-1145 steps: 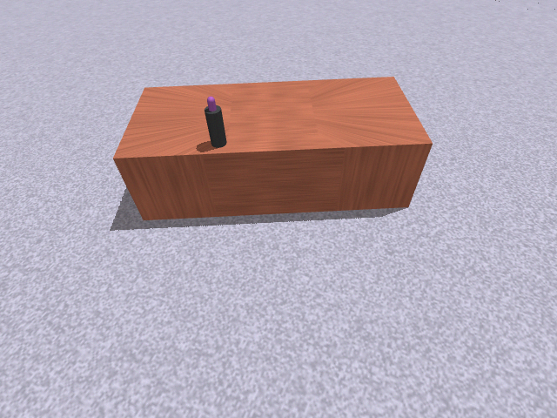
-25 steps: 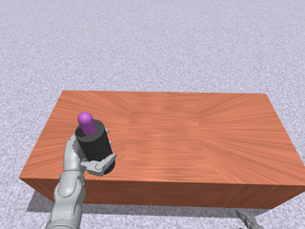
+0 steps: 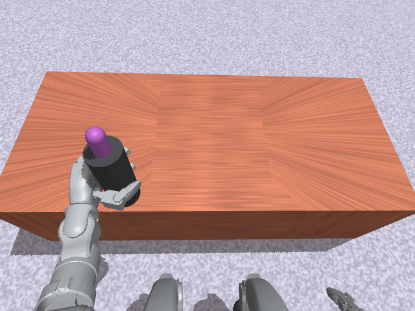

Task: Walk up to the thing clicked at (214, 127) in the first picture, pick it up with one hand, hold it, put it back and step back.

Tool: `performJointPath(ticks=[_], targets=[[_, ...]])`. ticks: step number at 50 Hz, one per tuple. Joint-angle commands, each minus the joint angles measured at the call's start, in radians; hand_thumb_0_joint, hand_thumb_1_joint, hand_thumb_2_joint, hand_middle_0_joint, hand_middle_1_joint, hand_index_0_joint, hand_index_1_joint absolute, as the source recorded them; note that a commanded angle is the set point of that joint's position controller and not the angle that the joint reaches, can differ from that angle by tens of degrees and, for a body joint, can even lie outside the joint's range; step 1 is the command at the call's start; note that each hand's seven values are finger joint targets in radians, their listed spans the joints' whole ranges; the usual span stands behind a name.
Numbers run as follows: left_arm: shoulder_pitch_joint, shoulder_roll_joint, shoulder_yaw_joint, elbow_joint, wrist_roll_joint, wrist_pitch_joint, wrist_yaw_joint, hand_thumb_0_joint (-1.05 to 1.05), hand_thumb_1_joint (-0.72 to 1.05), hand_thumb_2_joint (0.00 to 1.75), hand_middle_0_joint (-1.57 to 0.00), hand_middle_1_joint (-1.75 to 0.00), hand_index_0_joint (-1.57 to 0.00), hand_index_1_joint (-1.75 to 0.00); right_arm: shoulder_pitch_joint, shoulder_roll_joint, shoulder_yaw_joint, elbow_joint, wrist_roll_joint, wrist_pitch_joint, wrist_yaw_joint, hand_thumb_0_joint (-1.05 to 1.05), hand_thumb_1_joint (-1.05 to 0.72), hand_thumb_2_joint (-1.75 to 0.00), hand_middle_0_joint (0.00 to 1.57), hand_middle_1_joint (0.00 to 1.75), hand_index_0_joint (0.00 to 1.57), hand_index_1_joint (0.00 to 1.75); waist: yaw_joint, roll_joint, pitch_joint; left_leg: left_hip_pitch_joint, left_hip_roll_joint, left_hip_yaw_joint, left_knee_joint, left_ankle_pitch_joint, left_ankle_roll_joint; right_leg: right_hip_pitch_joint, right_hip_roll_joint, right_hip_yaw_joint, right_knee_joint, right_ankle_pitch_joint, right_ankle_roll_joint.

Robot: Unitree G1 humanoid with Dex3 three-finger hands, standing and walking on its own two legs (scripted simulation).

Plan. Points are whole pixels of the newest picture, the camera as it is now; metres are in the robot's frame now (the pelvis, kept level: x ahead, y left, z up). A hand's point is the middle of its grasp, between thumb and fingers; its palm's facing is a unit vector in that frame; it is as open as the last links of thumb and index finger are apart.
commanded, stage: crouch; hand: left
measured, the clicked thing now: (111, 167) +0.38 +0.19 +0.03
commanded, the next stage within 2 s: lower in 0.80 s
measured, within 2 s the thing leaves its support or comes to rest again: neither
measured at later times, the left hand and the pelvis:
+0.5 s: hand (129, 176) +0.43 +0.19 -0.09, palm faces +0.10 -1.00 -0.02, open 9.2 cm; pelvis -0.01 +0.00 -0.08, yaw -1 degrees
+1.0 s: hand (135, 176) +0.44 +0.19 -0.13, palm faces +0.09 -1.00 -0.03, open 9.2 cm; pelvis -0.02 +0.00 -0.12, yaw -2 degrees
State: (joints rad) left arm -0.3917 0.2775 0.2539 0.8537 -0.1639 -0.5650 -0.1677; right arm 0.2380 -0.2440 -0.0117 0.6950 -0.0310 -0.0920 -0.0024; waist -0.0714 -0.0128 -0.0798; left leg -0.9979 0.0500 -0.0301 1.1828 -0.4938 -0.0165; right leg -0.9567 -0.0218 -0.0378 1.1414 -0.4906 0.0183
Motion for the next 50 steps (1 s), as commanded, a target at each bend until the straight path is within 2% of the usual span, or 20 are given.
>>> performJointPath(ticks=[1, 4, 6, 7, 8, 9, 10, 11, 14, 17, 21, 22, 24, 25, 31, 38, 46, 48, 49, 50], targets=[[-0.486, 0.223, 0.080, -0.307, -0.034, -0.164, -0.010, 0.00, 0.28, 1.22, -1.35, -1.41, -1.35, -1.42, 0.062, -0.157, -0.049, -0.077, -0.007, -0.018, -0.010, 0.00, -0.93, -0.91, 0.20, 0.30, 0.20, 0.30, 0.004, 0.168, -0.591, 0.279, -0.032, -0.019, -0.052, 0.293, 0.016, 0.068, 0.030, -0.003, -0.034, 0.272, -0.052], [-0.508, 0.203, 0.075, -0.285, -0.031, -0.161, -0.007, 0.00, 0.30, 1.23, -1.35, -1.40, -1.35, -1.40, 0.083, -0.166, -0.053, -0.057, -0.013, -0.007, -0.009, 0.00, -0.93, -0.91, 0.20, 0.30, 0.20, 0.30, -0.010, 0.173, -0.635, 0.261, -0.027, -0.035, 0.000, 0.371, 0.013, 0.005, 0.031, -0.013, 0.022, 0.308, -0.054], [-0.517, 0.221, 0.081, -0.266, -0.023, -0.155, -0.005, 0.00, 0.31, 1.23, -1.36, -1.41, -1.36, -1.41, 0.085, -0.165, -0.053, -0.053, -0.011, 0.002, -0.009, 0.00, -0.93, -0.91, 0.20, 0.30, 0.20, 0.30, -0.012, 0.164, -0.605, 0.201, -0.029, -0.027, 0.018, 0.299, 0.018, -0.009, 0.032, -0.008, 0.029, 0.270, -0.053], [-0.536, 0.266, 0.118, -0.261, -0.019, -0.156, 0.007, 0.00, 0.30, 1.24, -1.36, -1.41, -1.36, -1.42, 0.085, -0.168, -0.055, -0.052, -0.011, 0.007, -0.009, 0.00, -0.93, -0.91, 0.20, 0.30, 0.20, 0.30, -0.008, 0.135, -0.608, 0.147, -0.032, -0.021, 0.034, 0.250, 0.024, 0.009, 0.034, 0.001, 0.030, 0.253, -0.050], [-0.514, 0.250, 0.121, -0.248, -0.018, -0.156, 0.007, 0.00, 0.30, 1.24, -1.35, -1.41, -1.36, -1.42, 0.082, -0.161, -0.054, -0.048, -0.012, 0.008, -0.009, 0.00, -0.93, -0.91, 0.20, 0.30, 0.20, 0.30, -0.011, 0.123, -0.635, 0.130, -0.030, -0.020, 0.052, 0.260, 0.027, 0.014, 0.032, 0.003, 0.042, 0.271, -0.047], [-0.542, 0.249, 0.116, -0.240, -0.019, -0.154, 0.014, 0.00, 0.29, 1.23, -1.35, -1.41, -1.36, -1.42, 0.073, -0.160, -0.054, -0.053, -0.012, 0.010, -0.005, 0.00, -0.93, -0.91, 0.20, 0.30, 0.20, 0.30, -0.016, 0.109, -0.614, 0.087, -0.032, -0.012, 0.065, 0.205, 0.031, 0.014, 0.032, 0.016, 0.038, 0.234, -0.044], [-0.537, 0.238, 0.127, -0.243, -0.025, -0.155, 0.016, 0.00, 0.29, 1.24, -1.36, -1.43, -1.37, -1.43, 0.075, -0.153, -0.051, -0.051, -0.012, 0.013, -0.003, 0.00, -0.93, -0.91, 0.20, 0.30, 0.20, 0.30, -0.017, 0.107, -0.626, 0.059, -0.035, -0.013, 0.075, 0.207, 0.031, 0.025, 0.029, 0.016, 0.049, 0.241, -0.043], [-0.541, 0.269, 0.151, -0.251, -0.025, -0.157, 0.017, 0.00, 0.28, 1.24, -1.35, -1.42, -1.36, -1.42, 0.080, -0.162, -0.053, -0.046, -0.011, 0.016, -0.001, 0.00, -0.93, -0.91, 0.20, 0.30, 0.20, 0.30, -0.014, 0.119, -0.655, 0.089, -0.032, -0.021, 0.082, 0.242, 0.029, -0.003, 0.030, 0.004, 0.070, 0.257, -0.046], [-0.541, 0.267, 0.134, -0.226, 0.001, -0.149, 0.015, 0.00, 0.34, 1.25, -1.35, -1.42, -1.36, -1.42, 0.083, -0.164, -0.056, -0.043, -0.014, 0.025, 0.001, 0.00, -0.92, -0.91, 0.20, 0.30, 0.20, 0.30, -0.029, 0.132, -0.660, 0.075, -0.030, -0.029, 0.108, 0.248, 0.027, -0.061, 0.033, -0.005, 0.104, 0.252, -0.051], [-0.573, 0.289, 0.149, -0.248, 0.004, -0.148, 0.016, 0.00, 0.33, 1.26, -1.37, -1.43, -1.38, -1.44, 0.082, -0.160, -0.053, -0.036, -0.017, 0.029, 0.008, 0.00, -0.93, -0.91, 0.20, 0.30, 0.20, 0.30, -0.025, 0.170, -0.680, 0.067, -0.028, -0.031, 0.138, 0.269, 0.024, -0.104, 0.034, -0.004, 0.136, 0.253, -0.055], [-0.633, 0.264, 0.128, -0.238, 0.004, -0.144, 0.024, 0.00, 0.31, 1.26, -1.36, -1.43, -1.37, -1.43, 0.072, -0.159, -0.051, -0.039, -0.018, 0.032, 0.015, 0.00, -0.93, -0.91, 0.20, 0.30, 0.20, 0.30, -0.046, 0.188, -0.659, 0.033, -0.025, -0.042, 0.149, 0.170, 0.019, -0.182, 0.037, -0.011, 0.162, 0.162, -0.060], [-0.619, 0.289, 0.155, -0.229, 0.005, -0.142, 0.027, 0.00, 0.30, 1.26, -1.36, -1.43, -1.37, -1.43, 0.082, -0.164, -0.051, -0.034, -0.019, 0.032, 0.016, 0.00, -0.93, -0.91, 0.20, 0.30, 0.20, 0.30, -0.042, 0.180, -0.694, 0.040, -0.022, -0.046, 0.169, 0.217, 0.020, -0.181, 0.035, -0.013, 0.179, 0.198, -0.059], [-0.646, 0.289, 0.126, -0.250, 0.016, -0.141, 0.027, 0.00, 0.27, 1.25, -1.37, -1.44, -1.38, -1.44, 0.075, -0.159, -0.048, -0.038, -0.022, 0.034, 0.019, 0.00, -0.94, -0.91, 0.20, 0.30, 0.20, 0.30, -0.046, 0.200, -0.709, 0.026, -0.026, -0.039, 0.186, 0.218, 0.023, -0.183, 0.035, -0.006, 0.187, 0.204, -0.059], [-0.641, 0.302, 0.143, -0.241, 0.012, -0.139, 0.029, 0.00, 0.26, 1.26, -1.36, -1.44, -1.37, -1.44, 0.073, -0.161, -0.048, -0.037, -0.020, 0.033, 0.020, 0.00, -0.93, -0.91, 0.20, 0.30, 0.20, 0.30, -0.038, 0.193, -0.705, 0.018, -0.025, -0.038, 0.189, 0.207, 0.024, -0.182, 0.035, -0.004, 0.188, 0.198, -0.058], [-0.673, 0.298, 0.122, -0.238, 0.023, -0.120, 0.039, 0.00, 0.24, 1.28, -1.36, -1.44, -1.37, -1.45, 0.082, -0.167, -0.050, -0.033, -0.023, 0.038, 0.023, 0.00, -0.94, -0.91, 0.20, 0.30, 0.20, 0.30, -0.054, 0.219, -0.743, 0.010, -0.022, -0.044, 0.229, 0.237, 0.021, -0.232, 0.035, -0.006, 0.225, 0.210, -0.060], [-0.724, 0.323, 0.136, -0.228, 0.030, -0.109, 0.054, 0.00, 0.21, 1.27, -1.35, -1.44, -1.36, -1.45, 0.071, -0.167, -0.046, -0.038, -0.020, 0.043, 0.023, 0.00, -0.94, -0.91, 0.20, 0.30, 0.20, 0.30, -0.056, 0.212, -0.710, -0.067, -0.024, -0.051, 0.237, 0.119, 0.020, -0.281, 0.035, -0.009, 0.250, 0.120, -0.064], [-0.733, 0.345, 0.151, -0.202, 0.036, -0.098, 0.049, 0.00, 0.22, 1.27, -1.40, -1.47, -1.40, -1.48, 0.088, -0.170, -0.042, -0.044, -0.018, 0.048, 0.024, 0.00, -0.94, -0.91, 0.20, 0.30, 0.20, 0.30, -0.060, 0.207, -0.754, -0.096, -0.026, -0.047, 0.283, 0.170, 0.024, -0.289, 0.033, -0.008, 0.291, 0.159, -0.062], [-0.724, 0.342, 0.160, -0.153, 0.033, -0.094, 0.044, 0.00, 0.22, 1.28, -1.38, -1.47, -1.39, -1.48, 0.088, -0.174, -0.040, -0.040, -0.017, 0.048, 0.024, 0.00, -0.94, -0.91, 0.20, 0.30, 0.20, 0.30, -0.068, 0.195, -0.725, -0.125, -0.026, -0.049, 0.299, 0.161, 0.026, -0.316, 0.034, -0.010, 0.306, 0.154, -0.062], [-0.736, 0.315, 0.141, -0.125, 0.038, -0.096, 0.040, 0.00, 0.23, 1.28, -1.38, -1.47, -1.39, -1.47, 0.090, -0.173, -0.040, -0.036, -0.019, 0.048, 0.025, 0.00, -0.94, -0.91, 0.20, 0.30, 0.20, 0.30, -0.085, 0.190, -0.704, -0.153, -0.027, -0.048, 0.313, 0.155, 0.028, -0.344, 0.033, -0.011, 0.316, 0.152, -0.062], [-0.729, 0.335, 0.158, -0.114, 0.039, -0.103, 0.038, 0.00, 0.22, 1.26, -1.37, -1.45, -1.37, -1.45, 0.089, -0.177, -0.037, -0.031, -0.018, 0.050, 0.027, 0.00, -0.94, -0.91, 0.20, 0.30, 0.20, 0.30, -0.073, 0.197, -0.681, -0.165, -0.027, -0.051, 0.314, 0.145, 0.026, -0.369, 0.034, -0.015, 0.330, 0.134, -0.066]])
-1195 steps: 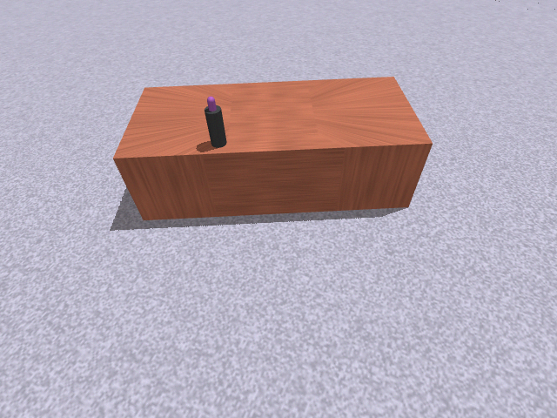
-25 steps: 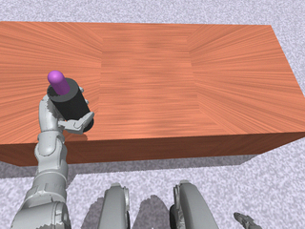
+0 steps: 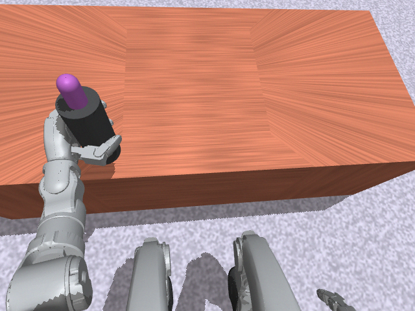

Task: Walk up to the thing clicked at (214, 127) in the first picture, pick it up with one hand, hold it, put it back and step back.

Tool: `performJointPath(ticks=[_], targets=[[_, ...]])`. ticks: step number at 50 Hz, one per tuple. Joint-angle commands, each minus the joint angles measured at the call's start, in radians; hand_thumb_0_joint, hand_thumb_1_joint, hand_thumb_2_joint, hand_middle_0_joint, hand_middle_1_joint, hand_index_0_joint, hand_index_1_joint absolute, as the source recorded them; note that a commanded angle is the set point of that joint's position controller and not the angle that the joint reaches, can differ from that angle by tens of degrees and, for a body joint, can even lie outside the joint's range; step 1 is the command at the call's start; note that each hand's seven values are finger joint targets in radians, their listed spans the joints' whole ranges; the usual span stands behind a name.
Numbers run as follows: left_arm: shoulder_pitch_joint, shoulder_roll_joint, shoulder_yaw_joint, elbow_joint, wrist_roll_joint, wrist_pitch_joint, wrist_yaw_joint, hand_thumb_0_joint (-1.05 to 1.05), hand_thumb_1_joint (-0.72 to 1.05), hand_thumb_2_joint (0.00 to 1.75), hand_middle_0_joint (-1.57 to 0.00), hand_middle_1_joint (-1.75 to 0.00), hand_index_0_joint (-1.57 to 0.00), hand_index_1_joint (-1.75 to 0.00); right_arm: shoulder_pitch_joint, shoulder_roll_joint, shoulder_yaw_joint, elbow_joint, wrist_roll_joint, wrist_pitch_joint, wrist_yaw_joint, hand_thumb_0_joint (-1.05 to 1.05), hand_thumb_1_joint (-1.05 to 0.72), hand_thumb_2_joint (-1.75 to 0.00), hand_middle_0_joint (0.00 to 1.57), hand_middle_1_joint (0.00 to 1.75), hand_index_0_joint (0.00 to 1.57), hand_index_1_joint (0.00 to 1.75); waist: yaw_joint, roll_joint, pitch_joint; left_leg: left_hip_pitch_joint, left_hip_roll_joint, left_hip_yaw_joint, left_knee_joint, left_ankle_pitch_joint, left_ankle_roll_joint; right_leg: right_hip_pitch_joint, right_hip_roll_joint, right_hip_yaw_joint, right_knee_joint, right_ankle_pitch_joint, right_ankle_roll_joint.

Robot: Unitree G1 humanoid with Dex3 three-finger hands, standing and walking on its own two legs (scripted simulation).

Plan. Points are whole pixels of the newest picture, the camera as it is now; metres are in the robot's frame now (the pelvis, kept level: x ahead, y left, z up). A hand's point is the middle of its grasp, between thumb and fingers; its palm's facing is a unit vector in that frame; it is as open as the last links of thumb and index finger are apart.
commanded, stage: lower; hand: left
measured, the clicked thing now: (88, 122) +0.47 +0.21 +0.02
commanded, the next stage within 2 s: loosen in 0.76 s
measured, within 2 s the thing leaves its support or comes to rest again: rests again in 1.40 s
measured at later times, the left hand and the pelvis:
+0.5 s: hand (107, 145) +0.46 +0.20 -0.08, palm faces +0.10 -0.99 -0.04, open 9.2 cm; pelvis -0.01 +0.00 -0.06, yaw -1 degrees
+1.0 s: hand (109, 148) +0.47 +0.20 -0.09, palm faces +0.10 -0.99 -0.03, open 9.2 cm; pelvis -0.02 +0.00 -0.08, yaw +0 degrees
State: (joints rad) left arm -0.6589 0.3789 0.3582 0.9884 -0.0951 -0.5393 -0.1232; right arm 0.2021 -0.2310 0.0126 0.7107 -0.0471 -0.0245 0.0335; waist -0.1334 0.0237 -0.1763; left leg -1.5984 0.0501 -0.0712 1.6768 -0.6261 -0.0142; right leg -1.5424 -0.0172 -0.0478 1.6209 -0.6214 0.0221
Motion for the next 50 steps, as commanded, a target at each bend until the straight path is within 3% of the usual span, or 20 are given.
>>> performJointPath(ticks=[1, 5, 6, 8, 11, 14, 16, 17, 19, 21, 22, 24, 29, 38, 39, 43, 44, 47, 49, 50], targets=[[-0.471, 0.237, 0.049, -0.246, -0.026, -0.134, -0.010, 0.00, 0.22, 1.26, -1.38, -1.46, -1.38, -1.46, 0.124, -0.191, -0.061, -0.045, -0.005, -0.019, -0.008, 0.00, -0.94, -0.91, 0.20, 0.30, 0.20, 0.30, -0.009, 0.171, -0.592, 0.435, -0.027, -0.010, -0.166, 0.278, 0.023, 0.197, 0.028, -0.003, -0.138, 0.262, -0.070], [-0.485, 0.283, 0.069, -0.237, -0.014, -0.153, -0.025, 0.00, 0.25, 1.28, -1.38, -1.47, -1.39, -1.47, 0.135, -0.191, -0.054, -0.052, -0.012, -0.018, -0.002, 0.00, -0.93, -0.91, 0.20, 0.30, 0.20, 0.30, -0.006, 0.165, -0.651, 0.387, -0.032, 0.005, -0.116, 0.303, 0.031, 0.214, 0.030, 0.006, -0.101, 0.296, -0.067], [-0.482, 0.296, 0.078, -0.239, -0.012, -0.155, -0.025, 0.00, 0.24, 1.29, -1.38, -1.46, -1.38, -1.47, 0.126, -0.191, -0.055, -0.056, -0.013, -0.019, -0.001, 0.00, -0.93, -0.91, 0.20, 0.30, 0.20, 0.30, 0.003, 0.165, -0.652, 0.372, -0.033, 0.013, -0.109, 0.277, 0.033, 0.209, 0.031, 0.012, -0.102, 0.275, -0.065], [-0.528, 0.298, 0.075, -0.264, -0.020, -0.157, -0.032, 0.00, 0.24, 1.30, -1.37, -1.47, -1.38, -1.47, 0.135, -0.194, -0.057, -0.061, -0.012, -0.018, -0.001, 0.00, -0.93, -0.91, 0.20, 0.30, 0.20, 0.30, -0.015, 0.186, -0.689, 0.366, -0.033, 0.014, -0.096, 0.258, 0.032, 0.199, 0.031, 0.015, -0.092, 0.259, -0.065], [-0.542, 0.333, 0.094, -0.296, -0.028, -0.155, -0.035, 0.00, 0.26, 1.29, -1.36, -1.45, -1.36, -1.45, 0.128, -0.201, -0.055, -0.066, -0.007, -0.019, -0.005, 0.00, -0.93, -0.91, 0.20, 0.30, 0.20, 0.30, -0.001, 0.189, -0.710, 0.377, -0.030, 0.007, -0.099, 0.220, 0.028, 0.170, 0.032, 0.007, -0.074, 0.218, -0.067], [-0.542, 0.307, 0.078, -0.309, -0.033, -0.149, -0.041, 0.00, 0.24, 1.28, -1.35, -1.44, -1.35, -1.45, 0.122, -0.204, -0.055, -0.068, -0.006, -0.019, -0.009, 0.00, -0.93, -0.91, 0.20, 0.30, 0.20, 0.30, -0.009, 0.214, -0.701, 0.366, -0.028, -0.002, -0.106, 0.174, 0.021, 0.135, 0.030, 0.001, -0.054, 0.182, -0.071], [-0.559, 0.343, 0.100, -0.321, -0.035, -0.144, -0.042, 0.00, 0.24, 1.28, -1.35, -1.44, -1.36, -1.45, 0.124, -0.211, -0.053, -0.063, -0.002, -0.019, -0.013, 0.00, -0.93, -0.91, 0.20, 0.30, 0.20, 0.30, -0.008, 0.236, -0.707, 0.375, -0.026, -0.008, -0.093, 0.177, 0.019, 0.101, 0.028, -0.002, -0.034, 0.180, -0.073], [-0.562, 0.324, 0.081, -0.321, -0.036, -0.137, -0.046, 0.00, 0.25, 1.28, -1.35, -1.45, -1.36, -1.45, 0.127, -0.210, -0.052, -0.063, -0.002, -0.019, -0.015, 0.00, -0.93, -0.91, 0.20, 0.30, 0.20, 0.30, -0.020, 0.239, -0.706, 0.374, -0.026, -0.013, -0.084, 0.184, 0.019, 0.087, 0.027, -0.004, -0.023, 0.185, -0.073], [-0.571, 0.345, 0.091, -0.339, -0.037, -0.133, -0.046, 0.00, 0.24, 1.28, -1.36, -1.44, -1.36, -1.45, 0.129, -0.207, -0.049, -0.062, -0.002, -0.020, -0.017, 0.00, -0.93, -0.91, 0.20, 0.30, 0.20, 0.30, -0.015, 0.225, -0.727, 0.355, -0.029, -0.003, -0.056, 0.216, 0.025, 0.104, 0.028, 0.000, -0.020, 0.210, -0.070], [-0.538, 0.325, 0.097, -0.313, -0.048, -0.124, -0.046, 0.00, 0.25, 1.28, -1.35, -1.44, -1.36, -1.44, 0.125, -0.203, -0.045, -0.065, -0.001, -0.022, -0.019, 0.00, -0.93, -0.91, 0.20, 0.30, 0.20, 0.30, -0.010, 0.187, -0.711, 0.305, -0.032, 0.013, -0.033, 0.217, 0.033, 0.129, 0.029, 0.008, -0.025, 0.222, -0.065], [-0.556, 0.329, 0.089, -0.320, -0.044, -0.121, -0.044, 0.00, 0.24, 1.28, -1.36, -1.44, -1.36, -1.45, 0.128, -0.201, -0.044, -0.064, 0.000, -0.020, -0.019, 0.00, -0.93, -0.91, 0.20, 0.30, 0.20, 0.30, -0.020, 0.181, -0.694, 0.278, -0.033, 0.015, -0.034, 0.191, 0.034, 0.132, 0.029, 0.010, -0.028, 0.203, -0.064], [-0.525, 0.328, 0.094, -0.292, -0.037, -0.117, -0.048, 0.00, 0.24, 1.27, -1.34, -1.43, -1.35, -1.43, 0.122, -0.207, -0.047, -0.063, -0.001, -0.020, -0.019, 0.00, -0.93, -0.91, 0.20, 0.30, 0.20, 0.30, -0.013, 0.198, -0.676, 0.278, -0.034, 0.011, -0.036, 0.156, 0.031, 0.091, 0.029, 0.005, -0.015, 0.171, -0.069], [-0.508, 0.329, 0.096, -0.294, -0.030, -0.108, -0.049, 0.00, 0.23, 1.29, -1.37, -1.46, -1.38, -1.46, 0.128, -0.203, -0.044, -0.067, 0.000, -0.016, -0.017, 0.00, -0.93, -0.91, 0.20, 0.30, 0.20, 0.30, -0.009, 0.174, -0.692, 0.241, -0.036, 0.020, -0.005, 0.191, 0.035, 0.108, 0.030, 0.007, 0.002, 0.201, -0.066], [-0.496, 0.310, 0.091, -0.348, -0.034, -0.098, -0.049, 0.00, 0.24, 1.28, -1.33, -1.43, -1.34, -1.43, 0.127, -0.210, -0.049, -0.068, 0.001, -0.011, -0.016, 0.00, -0.93, -0.91, 0.20, 0.30, 0.20, 0.30, -0.005, 0.212, -0.724, 0.304, -0.030, 0.000, 0.013, 0.261, 0.028, 0.036, 0.027, -0.008, 0.054, 0.232, -0.072], [-0.509, 0.290, 0.069, -0.330, -0.027, -0.092, -0.050, 0.00, 0.24, 1.28, -1.34, -1.42, -1.34, -1.43, 0.127, -0.213, -0.052, -0.066, 0.001, -0.010, -0.016, 0.00, -0.93, -0.91, 0.20, 0.30, 0.20, 0.30, -0.018, 0.217, -0.700, 0.302, -0.029, -0.004, 0.011, 0.244, 0.026, 0.003, 0.026, -0.010, 0.056, 0.215, -0.074], [-0.509, 0.284, 0.064, -0.309, -0.025, -0.087, -0.047, 0.00, 0.25, 1.27, -1.32, -1.40, -1.33, -1.41, 0.124, -0.215, -0.053, -0.067, 0.002, -0.003, -0.018, 0.00, -0.91, -0.91, 0.20, 0.30, 0.20, 0.30, -0.015, 0.197, -0.686, 0.273, -0.031, 0.002, 0.024, 0.204, 0.030, -0.001, 0.026, -0.008, 0.057, 0.192, -0.071], [-0.521, 0.278, 0.061, -0.303, -0.025, -0.086, -0.046, 0.00, 0.20, 1.20, -1.40, -1.41, -1.41, -1.41, 0.128, -0.212, -0.053, -0.068, 0.002, -0.002, -0.019, 0.00, -0.93, -0.90, 0.20, 0.30, 0.20, 0.30, -0.024, 0.179, -0.676, 0.227, -0.036, 0.015, 0.036, 0.187, 0.035, 0.024, 0.027, -0.004, 0.049, 0.191, -0.067], [-0.526, 0.299, 0.090, -0.330, -0.045, -0.084, -0.041, 0.00, 0.05, 0.96, -1.26, -1.21, -1.28, -1.19, 0.125, -0.211, -0.049, -0.078, 0.005, -0.001, -0.018, 0.00, -0.93, -0.90, 0.20, 0.30, 0.20, 0.30, 0.000, 0.161, -0.710, 0.214, -0.040, 0.023, 0.038, 0.189, 0.038, 0.071, 0.027, 0.000, 0.048, 0.194, -0.065], [-0.543, 0.273, 0.072, -0.329, -0.050, -0.082, -0.047, 0.00, 0.00, 0.85, -1.22, -1.15, -1.25, -1.13, 0.124, -0.214, -0.053, -0.082, 0.009, 0.000, -0.018, 0.00, -0.93, -0.89, 0.20, 0.30, 0.20, 0.30, -0.016, 0.157, -0.697, 0.218, -0.038, 0.018, 0.033, 0.164, 0.036, 0.038, 0.027, -0.004, 0.051, 0.170, -0.067], [-0.530, 0.275, 0.080, -0.326, -0.051, -0.082, -0.047, 0.00, -0.04, 0.82, -1.20, -1.13, -1.22, -1.11, 0.120, -0.213, -0.051, -0.082, 0.007, -0.002, -0.018, 0.00, -0.93, -0.90, 0.20, 0.30, 0.20, 0.30, -0.009, 0.168, -0.696, 0.225, -0.037, 0.016, 0.035, 0.172, 0.034, 0.033, 0.026, -0.004, 0.059, 0.177, -0.067]])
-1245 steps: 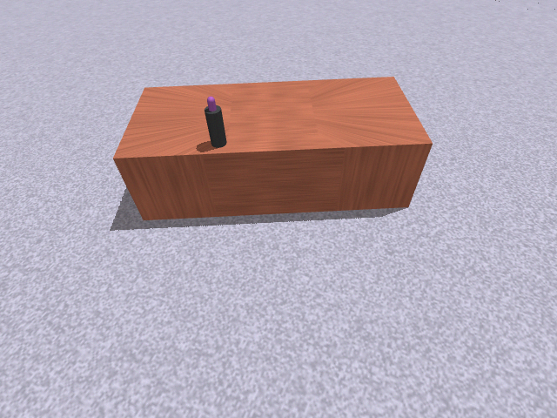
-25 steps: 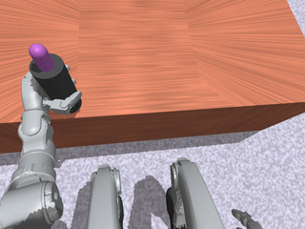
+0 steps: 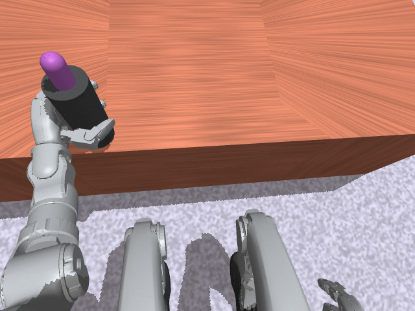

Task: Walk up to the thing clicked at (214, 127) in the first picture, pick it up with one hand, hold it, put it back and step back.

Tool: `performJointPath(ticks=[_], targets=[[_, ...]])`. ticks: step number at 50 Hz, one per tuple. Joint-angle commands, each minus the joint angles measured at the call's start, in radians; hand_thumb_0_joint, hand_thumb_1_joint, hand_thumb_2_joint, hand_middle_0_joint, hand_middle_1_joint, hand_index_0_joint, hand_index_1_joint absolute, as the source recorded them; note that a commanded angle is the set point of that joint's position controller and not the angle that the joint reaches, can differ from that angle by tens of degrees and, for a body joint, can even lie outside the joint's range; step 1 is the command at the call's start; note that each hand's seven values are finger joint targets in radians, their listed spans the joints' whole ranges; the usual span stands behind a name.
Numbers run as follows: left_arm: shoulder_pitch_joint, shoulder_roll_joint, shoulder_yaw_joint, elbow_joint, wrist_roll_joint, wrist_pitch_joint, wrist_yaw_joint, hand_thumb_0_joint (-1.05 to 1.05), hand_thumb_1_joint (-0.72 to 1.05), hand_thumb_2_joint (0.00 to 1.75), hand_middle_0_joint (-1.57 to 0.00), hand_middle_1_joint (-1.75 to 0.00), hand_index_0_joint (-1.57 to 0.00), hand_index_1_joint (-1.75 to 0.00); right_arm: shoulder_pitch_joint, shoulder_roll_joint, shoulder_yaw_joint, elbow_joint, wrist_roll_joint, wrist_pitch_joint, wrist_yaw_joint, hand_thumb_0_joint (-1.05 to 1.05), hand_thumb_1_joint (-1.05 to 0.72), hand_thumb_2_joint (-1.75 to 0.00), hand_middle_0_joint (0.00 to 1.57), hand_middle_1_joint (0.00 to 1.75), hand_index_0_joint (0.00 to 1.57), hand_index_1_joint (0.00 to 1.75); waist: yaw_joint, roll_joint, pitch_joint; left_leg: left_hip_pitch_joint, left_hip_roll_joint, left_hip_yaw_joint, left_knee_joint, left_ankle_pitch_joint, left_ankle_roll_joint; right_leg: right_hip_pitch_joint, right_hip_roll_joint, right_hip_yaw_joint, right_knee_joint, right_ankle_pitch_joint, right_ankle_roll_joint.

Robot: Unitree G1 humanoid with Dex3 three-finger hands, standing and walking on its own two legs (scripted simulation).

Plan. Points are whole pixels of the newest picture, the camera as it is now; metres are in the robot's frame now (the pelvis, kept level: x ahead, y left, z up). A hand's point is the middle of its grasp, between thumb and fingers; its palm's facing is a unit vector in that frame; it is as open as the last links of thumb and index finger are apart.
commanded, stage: open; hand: left
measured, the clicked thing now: (78, 103) +0.49 +0.21 +0.02
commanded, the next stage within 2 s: withdraw in 0.50 s
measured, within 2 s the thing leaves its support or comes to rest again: rests again in 0.40 s
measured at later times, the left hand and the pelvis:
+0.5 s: hand (82, 109) +0.49 +0.21 +0.00, palm faces +0.12 -0.99 -0.02, open 13.0 cm; pelvis +0.00 +0.00 +0.00, yaw +0 degrees
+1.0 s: hand (13, 74) +0.49 +0.27 +0.09, palm faces +0.18 -0.98 -0.06, open 17.0 cm; pelvis +0.00 +0.00 +0.04, yaw +0 degrees
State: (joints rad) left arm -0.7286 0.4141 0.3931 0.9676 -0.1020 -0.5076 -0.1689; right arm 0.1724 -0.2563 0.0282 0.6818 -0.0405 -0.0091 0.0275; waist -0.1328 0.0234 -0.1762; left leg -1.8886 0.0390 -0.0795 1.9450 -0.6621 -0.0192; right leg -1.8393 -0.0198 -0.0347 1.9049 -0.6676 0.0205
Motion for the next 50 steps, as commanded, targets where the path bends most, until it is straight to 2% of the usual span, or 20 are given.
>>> performJointPath(ticks=[1, 4, 6, 8, 11, 12, 15, 18, 19, 21, 29, 30, 34, 36, 39, 41, 42, 44, 46, 50], targets=[[-0.470, 0.266, 0.050, -0.317, -0.038, -0.115, 0.000, 0.00, -0.07, 0.80, -1.18, -1.10, -1.20, -1.08, 0.149, -0.189, -0.067, -0.049, 0.000, -0.017, -0.016, 0.00, -0.92, -0.90, 0.20, 0.30, 0.20, 0.30, -0.008, 0.172, -0.682, 0.498, -0.026, 0.030, -0.230, 0.189, 0.041, 0.332, 0.028, -0.013, -0.229, 0.211, -0.063], [-0.472, 0.274, 0.050, -0.323, -0.030, -0.114, 0.004, 0.00, -0.26, 0.69, -1.02, -0.95, -1.03, -0.94, 0.145, -0.181, -0.065, -0.059, 0.001, -0.013, -0.017, 0.00, -0.93, -0.90, 0.20, 0.30, 0.20, 0.30, -0.007, 0.160, -0.676, 0.476, -0.028, 0.031, -0.245, 0.140, 0.040, 0.343, 0.029, -0.012, -0.244, 0.175, -0.063], [-0.468, 0.237, 0.033, -0.305, -0.037, -0.106, 0.001, 0.00, -0.31, 0.57, -0.90, -0.82, -0.91, -0.81, 0.137, -0.184, -0.065, -0.058, 0.002, -0.015, -0.019, 0.00, -0.93, -0.90, 0.20, 0.30, 0.20, 0.30, -0.015, 0.159, -0.667, 0.490, -0.027, 0.024, -0.248, 0.136, 0.039, 0.323, 0.029, -0.017, -0.238, 0.176, -0.064], [-0.454, 0.268, 0.053, -0.288, -0.034, -0.101, 0.003, 0.00, -0.36, 0.49, -0.84, -0.73, -0.85, -0.73, 0.148, -0.188, -0.065, -0.056, 0.003, -0.014, -0.020, 0.00, -0.93, -0.90, 0.20, 0.30, 0.20, 0.30, -0.006, 0.150, -0.669, 0.476, -0.026, 0.033, -0.232, 0.167, 0.042, 0.345, 0.029, -0.012, -0.238, 0.198, -0.061], [-0.415, 0.214, 0.024, -0.209, -0.025, -0.085, -0.004, 0.00, -0.42, 0.44, -0.77, -0.67, -0.78, -0.66, 0.152, -0.185, -0.064, -0.051, 0.004, -0.010, -0.019, 0.00, -0.92, -0.90, 0.20, 0.30, 0.20, 0.30, -0.021, 0.134, -0.615, 0.440, -0.028, 0.031, -0.228, 0.170, 0.043, 0.321, 0.029, -0.017, -0.230, 0.202, -0.064], [-0.385, 0.201, 0.030, -0.175, -0.023, -0.077, -0.006, 0.00, -0.41, 0.42, -0.76, -0.65, -0.76, -0.64, 0.157, -0.189, -0.069, -0.053, 0.004, -0.008, -0.020, 0.00, -0.92, -0.90, 0.20, 0.30, 0.20, 0.30, -0.015, 0.126, -0.609, 0.452, -0.025, 0.028, -0.224, 0.187, 0.043, 0.299, 0.028, -0.020, -0.224, 0.211, -0.065], [-0.387, 0.201, 0.024, -0.160, -0.017, -0.073, -0.011, 0.00, -0.43, 0.37, -0.69, -0.57, -0.70, -0.56, 0.151, -0.193, -0.073, -0.062, 0.005, -0.004, -0.019, 0.00, -0.91, -0.90, 0.20, 0.30, 0.20, 0.30, -0.014, 0.112, -0.560, 0.430, -0.024, 0.020, -0.238, 0.120, 0.040, 0.276, 0.027, -0.025, -0.230, 0.159, -0.065], [-0.400, 0.207, 0.028, -0.189, -0.021, -0.072, -0.015, 0.00, -0.45, 0.32, -0.65, -0.51, -0.66, -0.51, 0.160, -0.192, -0.074, -0.071, 0.005, -0.002, -0.017, 0.00, -0.92, -0.90, 0.20, 0.30, 0.20, 0.30, -0.011, 0.105, -0.600, 0.422, -0.027, 0.025, -0.233, 0.133, 0.042, 0.309, 0.027, -0.024, -0.229, 0.175, -0.063], [-0.367, 0.215, 0.039, -0.164, -0.024, -0.067, -0.013, 0.00, -0.44, 0.31, -0.63, -0.49, -0.63, -0.48, 0.157, -0.193, -0.071, -0.071, 0.008, -0.001, -0.017, 0.00, -0.91, -0.90, 0.20, 0.30, 0.20, 0.30, 0.005, 0.089, -0.600, 0.424, -0.027, 0.026, -0.237, 0.140, 0.043, 0.320, 0.028, -0.024, -0.231, 0.176, -0.063], [-0.403, 0.185, 0.016, -0.199, -0.027, -0.068, -0.017, 0.00, -0.42, 0.29, -0.57, -0.44, -0.58, -0.44, 0.156, -0.195, -0.074, -0.072, 0.007, 0.000, -0.017, 0.00, -0.91, -0.90, 0.20, 0.30, 0.20, 0.30, -0.009, 0.122, -0.602, 0.450, -0.024, 0.016, -0.235, 0.164, 0.038, 0.283, 0.025, -0.028, -0.208, 0.194, -0.067], [-0.440, 0.221, 0.023, -0.231, -0.017, -0.068, -0.007, 0.00, -0.48, 0.16, -0.40, -0.26, -0.39, -0.26, 0.154, -0.193, -0.079, -0.078, 0.003, 0.002, -0.024, 0.00, -0.91, -0.90, 0.20, 0.30, 0.20, 0.30, -0.009, 0.105, -0.625, 0.420, -0.026, 0.036, -0.217, 0.128, 0.045, 0.322, 0.026, -0.010, -0.235, 0.169, -0.058], [-0.431, 0.190, 0.003, -0.217, -0.020, -0.064, -0.009, 0.00, -0.49, 0.12, -0.36, -0.22, -0.36, -0.22, 0.153, -0.190, -0.077, -0.068, 0.004, 0.003, -0.025, 0.00, -0.91, -0.90, 0.20, 0.30, 0.20, 0.30, -0.009, 0.109, -0.611, 0.434, -0.025, 0.031, -0.228, 0.119, 0.043, 0.303, 0.024, -0.016, -0.233, 0.161, -0.062], [-0.433, 0.266, 0.042, -0.236, -0.010, -0.064, -0.012, 0.00, -0.44, 0.09, -0.19, -0.13, -0.20, -0.12, 0.153, -0.196, -0.076, -0.075, 0.006, 0.006, -0.031, 0.00, -0.89, -0.89, 0.20, 0.30, 0.20, 0.30, 0.002, 0.104, -0.632, 0.423, -0.027, 0.034, -0.222, 0.129, 0.046, 0.331, 0.024, -0.011, -0.233, 0.170, -0.059], [-0.449, 0.344, 0.093, -0.299, -0.026, -0.063, -0.025, 0.00, -0.45, 0.09, -0.16, -0.10, -0.17, -0.09, 0.144, -0.195, -0.071, -0.083, 0.010, 0.006, -0.035, 0.00, -0.89, -0.89, 0.20, 0.30, 0.20, 0.30, 0.031, 0.124, -0.674, 0.440, -0.028, 0.042, -0.235, 0.129, 0.046, 0.377, 0.021, 0.003, -0.246, 0.163, -0.057], [-0.426, 0.393, 0.135, -0.321, -0.036, -0.038, -0.042, 0.00, -0.45, 0.06, -0.13, -0.06, -0.13, -0.06, 0.146, -0.200, -0.064, -0.084, 0.022, 0.015, -0.043, 0.00, -0.90, -0.90, 0.20, 0.30, 0.20, 0.30, 0.040, 0.164, -0.705, 0.533, -0.022, 0.019, -0.276, 0.178, 0.037, 0.376, 0.022, -0.011, -0.237, 0.198, -0.064], [-0.422, 0.413, 0.141, -0.335, -0.040, -0.011, -0.048, 0.00, -0.46, 0.05, -0.12, -0.05, -0.12, -0.04, 0.143, -0.197, -0.065, -0.095, 0.029, 0.017, -0.050, 0.00, -0.90, -0.90, 0.20, 0.30, 0.20, 0.30, 0.040, 0.150, -0.729, 0.556, -0.023, 0.027, -0.296, 0.184, 0.043, 0.431, 0.024, -0.002, -0.283, 0.205, -0.060], [-0.439, 0.414, 0.132, -0.354, -0.043, 0.003, -0.054, 0.00, -0.46, 0.04, -0.10, -0.04, -0.10, -0.03, 0.147, -0.197, -0.062, -0.094, 0.032, 0.019, -0.054, 0.00, -0.90, -0.90, 0.20, 0.30, 0.20, 0.30, 0.027, 0.173, -0.726, 0.578, -0.020, 0.020, -0.312, 0.193, 0.041, 0.445, 0.023, -0.003, -0.291, 0.216, -0.061], [-0.440, 0.439, 0.134, -0.375, -0.041, 0.035, -0.066, 0.00, -0.49, 0.02, -0.09, -0.03, -0.10, -0.02, 0.152, -0.197, -0.065, -0.092, 0.038, 0.020, -0.060, 0.00, -0.90, -0.90, 0.20, 0.30, 0.20, 0.30, 0.027, 0.172, -0.750, 0.626, -0.017, 0.018, -0.340, 0.209, 0.043, 0.487, 0.025, 0.000, -0.329, 0.231, -0.059], [-0.416, 0.405, 0.115, -0.341, -0.045, 0.076, -0.077, 0.00, -0.51, 0.02, -0.08, -0.04, -0.09, -0.02, 0.166, -0.195, -0.067, -0.092, 0.044, 0.018, -0.066, 0.00, -0.90, -0.90, 0.20, 0.30, 0.20, 0.30, 0.005, 0.151, -0.728, 0.662, -0.012, 0.015, -0.363, 0.241, 0.045, 0.531, 0.026, -0.001, -0.373, 0.262, -0.055], [-0.423, 0.366, 0.064, -0.238, -0.051, 0.137, -0.113, 0.00, -0.54, 0.00, -0.06, -0.03, -0.08, 0.00, 0.176, -0.200, -0.063, -0.064, 0.054, -0.002, -0.076, 0.00, -0.89, -0.89, 0.20, 0.30, 0.20, 0.30, -0.031, 0.134, -0.547, 0.700, 0.003, -0.017, -0.430, 0.191, 0.040, 0.479, 0.027, -0.015, -0.434, 0.226, -0.056]])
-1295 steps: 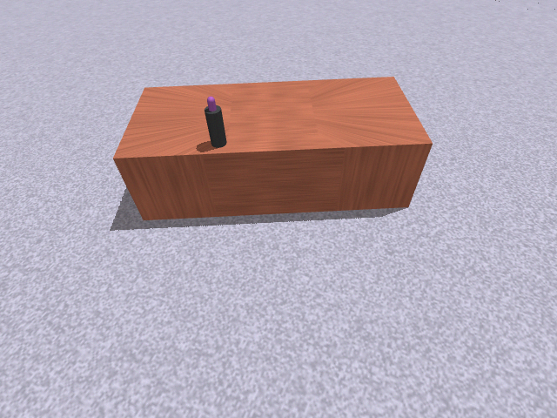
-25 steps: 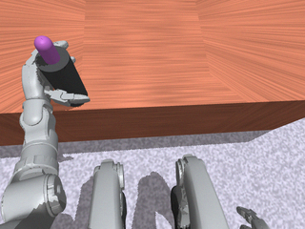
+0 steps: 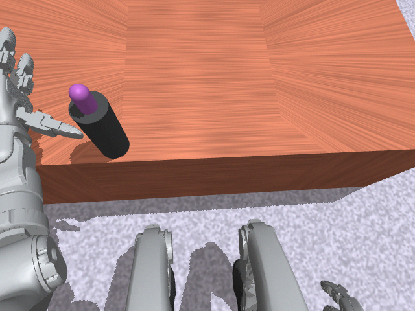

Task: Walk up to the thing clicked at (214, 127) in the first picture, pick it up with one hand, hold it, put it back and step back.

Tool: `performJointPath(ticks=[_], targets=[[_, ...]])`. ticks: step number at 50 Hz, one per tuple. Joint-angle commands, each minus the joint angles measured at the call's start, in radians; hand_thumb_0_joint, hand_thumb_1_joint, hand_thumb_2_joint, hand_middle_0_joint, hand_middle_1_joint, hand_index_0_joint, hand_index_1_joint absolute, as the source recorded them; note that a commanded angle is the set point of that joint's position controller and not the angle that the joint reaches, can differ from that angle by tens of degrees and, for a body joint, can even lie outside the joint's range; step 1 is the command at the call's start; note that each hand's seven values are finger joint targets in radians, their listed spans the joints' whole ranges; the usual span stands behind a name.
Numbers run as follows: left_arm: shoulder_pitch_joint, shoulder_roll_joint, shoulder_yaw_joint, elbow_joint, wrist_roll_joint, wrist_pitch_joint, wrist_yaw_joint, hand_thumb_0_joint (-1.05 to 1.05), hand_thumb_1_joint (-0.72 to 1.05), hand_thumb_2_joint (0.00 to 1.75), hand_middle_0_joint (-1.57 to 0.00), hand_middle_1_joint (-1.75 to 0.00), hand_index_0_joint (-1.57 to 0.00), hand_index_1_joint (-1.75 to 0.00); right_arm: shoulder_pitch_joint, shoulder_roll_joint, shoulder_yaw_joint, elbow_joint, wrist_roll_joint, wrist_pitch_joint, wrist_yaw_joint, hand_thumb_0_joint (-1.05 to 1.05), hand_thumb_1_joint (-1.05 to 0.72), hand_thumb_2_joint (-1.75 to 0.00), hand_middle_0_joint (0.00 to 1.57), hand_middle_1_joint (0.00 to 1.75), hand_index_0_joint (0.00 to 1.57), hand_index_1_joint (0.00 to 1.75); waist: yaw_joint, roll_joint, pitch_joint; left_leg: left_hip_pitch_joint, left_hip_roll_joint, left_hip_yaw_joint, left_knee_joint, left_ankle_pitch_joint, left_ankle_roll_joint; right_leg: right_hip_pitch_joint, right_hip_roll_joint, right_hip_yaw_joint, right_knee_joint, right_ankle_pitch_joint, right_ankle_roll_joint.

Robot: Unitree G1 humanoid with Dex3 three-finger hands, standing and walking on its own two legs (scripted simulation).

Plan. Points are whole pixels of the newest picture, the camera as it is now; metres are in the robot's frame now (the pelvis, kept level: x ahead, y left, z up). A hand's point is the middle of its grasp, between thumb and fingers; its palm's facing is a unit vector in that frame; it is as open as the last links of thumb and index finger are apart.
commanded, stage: rise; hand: left
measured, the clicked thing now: (99, 122) +0.48 +0.21 -0.02
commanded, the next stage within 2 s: home in 0.10 s
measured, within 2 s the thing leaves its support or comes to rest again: neither
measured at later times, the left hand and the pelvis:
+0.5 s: hand out of the picture +0.47 +0.36 +0.15, palm faces +0.37 -0.83 -0.41, open 17.4 cm; pelvis +0.04 +0.01 +0.17, yaw +1 degrees
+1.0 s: hand (9, 212) +0.28 +0.23 +0.15, palm faces +0.19 -0.94 -0.30, open 17.4 cm; pelvis +0.07 +0.01 +0.22, yaw +2 degrees
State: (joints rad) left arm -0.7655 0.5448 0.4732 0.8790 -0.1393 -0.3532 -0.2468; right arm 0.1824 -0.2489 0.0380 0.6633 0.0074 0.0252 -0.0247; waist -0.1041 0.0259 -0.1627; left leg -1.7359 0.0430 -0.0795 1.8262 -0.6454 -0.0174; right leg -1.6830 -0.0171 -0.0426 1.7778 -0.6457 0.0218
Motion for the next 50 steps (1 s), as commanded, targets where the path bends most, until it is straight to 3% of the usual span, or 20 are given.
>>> performJointPath(ticks=[1, 2, 3, 4, 5, 7, 9, 12, 13, 15, 20, 23, 25, 29, 35, 40, 43, 44, 48, 50], targets=[[-0.385, 0.226, -0.031, -0.108, -0.011, -0.007, -0.046, 0.00, -0.53, 0.00, -0.05, -0.02, -0.08, 0.00, 0.166, -0.205, -0.069, -0.037, 0.006, -0.041, -0.025, 0.00, -0.89, -0.89, 0.20, 0.30, 0.20, 0.30, -0.067, 0.126, -0.506, 0.533, 0.001, -0.019, -0.317, 0.166, 0.037, 0.306, 0.024, -0.008, -0.316, 0.200, -0.057], [-0.372, 0.217, -0.038, -0.071, -0.011, -0.002, -0.051, 0.00, -0.45, 0.08, -0.01, -0.03, -0.01, -0.03, 0.161, -0.206, -0.068, -0.037, 0.007, -0.045, -0.026, 0.00, -0.81, -0.87, 0.20, 0.30, 0.20, 0.30, -0.066, 0.101, -0.452, 0.513, 0.001, -0.023, -0.335, 0.127, 0.038, 0.295, 0.025, -0.008, -0.334, 0.170, -0.057], [-0.327, 0.397, -0.002, -0.017, 0.137, 0.055, 0.008, 0.00, -0.42, 0.06, -0.04, -0.03, -0.04, -0.02, 0.179, -0.210, -0.078, -0.041, 0.000, -0.018, -0.028, 0.00, -0.82, -0.89, 0.20, 0.30, 0.20, 0.30, 0.010, 0.160, -0.489, 0.623, -0.007, -0.017, -0.441, 0.128, 0.029, 0.384, 0.018, 0.010, -0.411, 0.158, -0.061], [-0.353, 0.336, -0.031, 0.006, 0.130, 0.084, 0.058, 0.00, -0.43, 0.05, -0.04, -0.02, -0.04, -0.02, 0.181, -0.206, -0.073, -0.058, 0.005, -0.006, -0.025, 0.00, -0.83, -0.89, 0.20, 0.30, 0.20, 0.30, -0.029, 0.138, -0.438, 0.625, -0.001, -0.032, -0.473, 0.106, 0.026, 0.389, 0.022, 0.004, -0.433, 0.144, -0.059], [-0.366, 0.320, -0.035, -0.002, 0.137, 0.100, 0.077, 0.00, -0.42, 0.06, -0.04, -0.03, -0.04, -0.02, 0.190, -0.207, -0.074, -0.060, 0.010, 0.001, -0.023, 0.00, -0.82, -0.89, 0.20, 0.30, 0.20, 0.30, -0.026, 0.123, -0.453, 0.646, 0.000, -0.036, -0.495, 0.103, 0.026, 0.408, 0.025, 0.002, -0.453, 0.154, -0.055], [-0.391, 0.397, -0.022, -0.033, 0.177, 0.131, 0.113, 0.00, -0.45, 0.06, -0.06, -0.04, -0.06, -0.04, 0.193, -0.207, -0.078, -0.076, 0.009, 0.014, -0.020, 0.00, -0.85, -0.89, 0.20, 0.30, 0.20, 0.30, -0.015, 0.132, -0.517, 0.731, 0.000, -0.032, -0.535, 0.156, 0.027, 0.502, 0.030, 0.004, -0.500, 0.201, -0.051], [-0.374, 0.526, 0.037, -0.037, 0.210, 0.157, 0.162, 0.00, -0.49, 0.06, -0.07, -0.04, -0.07, -0.04, 0.207, -0.206, -0.071, -0.079, 0.011, 0.028, -0.023, 0.00, -0.89, -0.90, 0.20, 0.30, 0.20, 0.30, 0.014, 0.141, -0.552, 0.775, -0.002, -0.012, -0.559, 0.256, 0.031, 0.621, 0.029, 0.005, -0.538, 0.275, -0.049], [-0.378, 0.572, 0.065, -0.009, 0.233, 0.181, 0.225, 0.00, -0.58, 0.04, -0.05, -0.05, -0.05, -0.05, 0.229, -0.189, -0.058, -0.078, 0.006, 0.039, -0.027, 0.00, -0.89, -0.90, 0.20, 0.30, 0.20, 0.30, 0.012, 0.154, -0.567, 0.861, -0.004, 0.015, -0.606, 0.394, 0.034, 0.746, 0.034, 0.004, -0.609, 0.381, -0.049], [-0.403, 0.525, 0.028, 0.022, 0.234, 0.187, 0.241, 0.00, -0.56, 0.05, -0.05, -0.05, -0.05, -0.05, 0.234, -0.186, -0.058, -0.073, 0.006, 0.039, -0.030, 0.00, -0.89, -0.90, 0.20, 0.30, 0.20, 0.30, -0.022, 0.151, -0.524, 0.882, -0.002, 0.019, -0.627, 0.389, 0.035, 0.746, 0.036, 0.004, -0.638, 0.381, -0.049], [-0.378, 0.488, 0.007, 0.115, 0.243, 0.199, 0.280, 0.00, -0.55, 0.06, -0.05, -0.05, -0.05, -0.05, 0.247, -0.184, -0.055, -0.058, 0.001, 0.034, -0.029, 0.00, -0.89, -0.90, 0.20, 0.30, 0.20, 0.30, -0.040, 0.130, -0.428, 0.876, -0.004, 0.034, -0.663, 0.387, 0.037, 0.772, 0.034, 0.007, -0.693, 0.391, -0.046], [-0.275, 0.383, -0.069, 0.250, 0.252, 0.233, 0.316, 0.00, -0.55, 0.06, -0.05, -0.05, -0.05, -0.05, 0.273, -0.203, -0.066, -0.058, -0.004, 0.025, -0.021, 0.00, -0.89, -0.90, 0.20, 0.30, 0.20, 0.30, -0.029, 0.138, -0.327, 0.995, 0.003, 0.040, -0.766, 0.430, 0.022, 0.805, 0.036, -0.005, -0.801, 0.404, -0.056], [-0.203, 0.340, -0.102, 0.214, 0.246, 0.250, 0.320, 0.00, -0.55, 0.06, -0.05, -0.05, -0.05, -0.05, 0.283, -0.210, -0.078, -0.068, 0.001, 0.024, -0.014, 0.00, -0.89, -0.90, 0.20, 0.30, 0.20, 0.30, -0.002, 0.161, -0.338, 1.092, 0.009, 0.036, -0.833, 0.499, 0.006, 0.849, 0.041, -0.022, -0.836, 0.435, -0.063], [-0.142, 0.276, -0.135, 0.193, 0.234, 0.266, 0.322, 0.00, -0.55, 0.06, -0.05, -0.05, -0.05, -0.05, 0.286, -0.211, -0.090, -0.068, 0.006, 0.024, -0.016, 0.00, -0.89, -0.90, 0.20, 0.30, 0.20, 0.30, -0.008, 0.150, -0.339, 1.151, 0.014, 0.034, -0.870, 0.537, -0.001, 0.888, 0.045, -0.031, -0.868, 0.459, -0.063], [0.011, 0.220, -0.157, 0.038, 0.207, 0.284, 0.341, 0.00, -0.55, 0.05, -0.05, -0.05, -0.05, -0.05, 0.268, -0.202, -0.102, -0.082, 0.021, 0.022, -0.026, 0.00, -0.89, -0.90, 0.20, 0.30, 0.20, 0.30, 0.032, 0.156, -0.345, 1.246, 0.015, 0.030, -0.951, 0.604, -0.015, 0.983, 0.047, -0.040, -0.917, 0.495, -0.063], [0.272, 0.139, -0.173, -0.269, 0.161, 0.309, 0.393, 0.00, -0.51, 0.08, -0.05, -0.06, -0.05, -0.06, 0.208, -0.166, -0.093, -0.126, 0.040, 0.009, -0.065, 0.00, -0.89, -0.90, 0.20, 0.30, 0.20, 0.30, 0.065, 0.130, -0.267, 1.288, 0.003, 0.049, -1.050, 0.548, -0.006, 1.136, 0.042, -0.027, -1.006, 0.500, -0.055], [0.489, 0.004, -0.243, -0.432, 0.133, 0.337, 0.411, 0.00, -0.55, 0.05, -0.05, -0.05, -0.05, -0.05, 0.134, -0.140, -0.086, -0.163, 0.038, -0.015, -0.097, 0.00, -0.89, -0.90, 0.20, 0.30, 0.20, 0.30, 0.073, 0.105, -0.165, 1.305, -0.002, 0.070, -1.111, 0.506, 0.000, 1.190, 0.040, -0.030, -1.048, 0.482, -0.051], [0.633, -0.119, -0.335, -0.520, 0.119, 0.355, 0.403, 0.00, -0.54, 0.06, -0.05, -0.05, -0.05, -0.05, 0.091, -0.120, -0.081, -0.188, 0.034, -0.033, -0.105, 0.00, -0.89, -0.90, 0.20, 0.30, 0.20, 0.30, 0.070, 0.067, -0.122, 1.313, -0.005, 0.076, -1.122, 0.523, 0.004, 1.217, 0.040, -0.032, -1.063, 0.503, -0.045], [0.689, -0.113, -0.327, -0.520, 0.119, 0.368, 0.406, 0.00, -0.53, 0.06, -0.05, -0.05, -0.05, -0.05, 0.082, -0.118, -0.080, -0.185, 0.036, -0.036, -0.106, 0.00, -0.89, -0.90, 0.20, 0.30, 0.20, 0.30, 0.074, 0.062, -0.099, 1.316, -0.005, 0.079, -1.130, 0.514, 0.003, 1.213, 0.039, -0.033, -1.067, 0.494, -0.044], [0.869, -0.217, -0.424, -0.668, 0.107, 0.394, 0.395, 0.00, -0.55, 0.06, -0.05, -0.05, -0.05, -0.05, 0.029, -0.101, -0.073, -0.210, 0.035, -0.054, -0.108, 0.00, -0.90, -0.90, 0.20, 0.30, 0.20, 0.30, 0.075, 0.028, -0.071, 1.335, -0.010, 0.084, -1.142, 0.531, 0.004, 1.243, 0.040, -0.039, -1.078, 0.506, -0.039], [0.926, -0.216, -0.422, -0.734, 0.108, 0.407, 0.397, 0.00, -0.52, 0.07, -0.05, -0.06, -0.05, -0.06, 0.006, -0.091, -0.069, -0.215, 0.035, -0.061, -0.109, 0.00, -0.90, -0.90, 0.20, 0.30, 0.20, 0.30, 0.080, 0.010, -0.041, 1.324, -0.013, 0.086, -1.148, 0.501, 0.007, 1.248, 0.038, -0.037, -1.088, 0.488, -0.035]])
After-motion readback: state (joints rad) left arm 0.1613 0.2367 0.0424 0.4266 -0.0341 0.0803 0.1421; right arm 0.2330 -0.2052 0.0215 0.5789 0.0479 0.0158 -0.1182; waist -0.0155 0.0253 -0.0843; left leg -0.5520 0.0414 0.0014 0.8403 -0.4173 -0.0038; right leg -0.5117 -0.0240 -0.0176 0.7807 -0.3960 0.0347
